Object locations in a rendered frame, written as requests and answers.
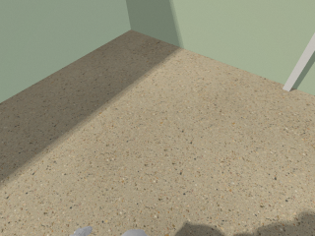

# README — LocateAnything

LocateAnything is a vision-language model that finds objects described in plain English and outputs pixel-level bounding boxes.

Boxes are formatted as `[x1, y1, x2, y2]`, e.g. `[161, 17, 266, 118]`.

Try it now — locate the robot left hand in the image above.
[70, 226, 93, 236]

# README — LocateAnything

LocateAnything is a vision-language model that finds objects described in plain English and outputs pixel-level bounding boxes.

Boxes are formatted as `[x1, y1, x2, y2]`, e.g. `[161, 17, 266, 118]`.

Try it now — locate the panel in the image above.
[283, 32, 315, 91]

